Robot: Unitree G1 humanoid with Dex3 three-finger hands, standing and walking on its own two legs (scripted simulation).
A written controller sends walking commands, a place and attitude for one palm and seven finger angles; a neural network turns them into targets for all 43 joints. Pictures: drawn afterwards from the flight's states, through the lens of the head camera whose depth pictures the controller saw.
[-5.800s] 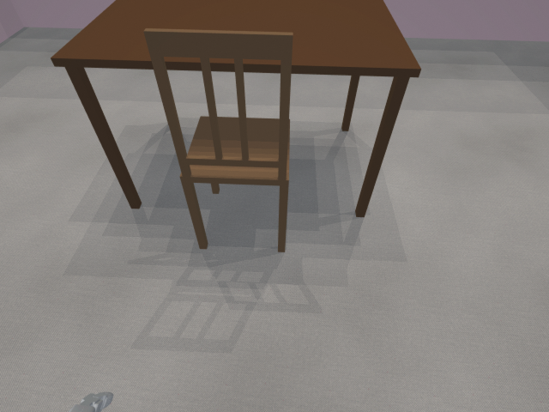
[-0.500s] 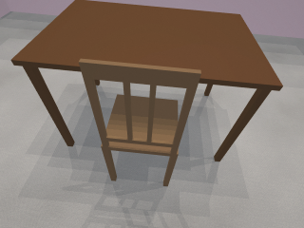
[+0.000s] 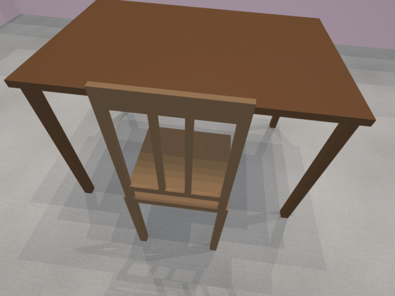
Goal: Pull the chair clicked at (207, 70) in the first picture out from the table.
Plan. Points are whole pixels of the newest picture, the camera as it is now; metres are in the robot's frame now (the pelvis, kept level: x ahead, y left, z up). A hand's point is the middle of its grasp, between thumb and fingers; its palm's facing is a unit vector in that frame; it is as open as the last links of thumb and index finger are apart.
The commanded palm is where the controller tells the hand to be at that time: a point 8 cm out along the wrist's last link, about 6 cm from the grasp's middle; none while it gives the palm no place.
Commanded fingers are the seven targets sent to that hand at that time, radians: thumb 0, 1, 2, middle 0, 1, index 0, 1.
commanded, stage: come to a stop and stand still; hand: left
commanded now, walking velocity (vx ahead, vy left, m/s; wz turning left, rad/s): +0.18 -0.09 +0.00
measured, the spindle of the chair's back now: (158, 157) +0.48 +0.15 -0.06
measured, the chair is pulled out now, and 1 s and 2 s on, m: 0.00 0.00 0.00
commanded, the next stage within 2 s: look again from close up in 1.40 s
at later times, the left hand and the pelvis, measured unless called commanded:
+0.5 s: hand out of the picture +0.06 +0.15 -0.17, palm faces +0.01 -0.97 -0.25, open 7.3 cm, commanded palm none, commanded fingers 0.00 0.90 0.90 -0.20 -0.30 -0.20 -0.30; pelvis +0.04 -0.04 +0.00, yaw +0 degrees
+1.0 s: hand out of the picture +0.02 +0.17 -0.16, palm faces +0.07 -0.97 -0.24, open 7.4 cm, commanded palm none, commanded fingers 0.00 0.90 0.90 -0.20 -0.30 -0.20 -0.30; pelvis -0.01 -0.02 +0.01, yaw +1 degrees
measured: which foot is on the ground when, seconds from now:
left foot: up 0.00-0.06, down 0.08-0.46, up 0.48-0.68, down 0.70-1.00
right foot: down 0.00-0.10, up 0.12-0.36, down 0.38-0.74, up 0.76-0.96, down 0.98-1.00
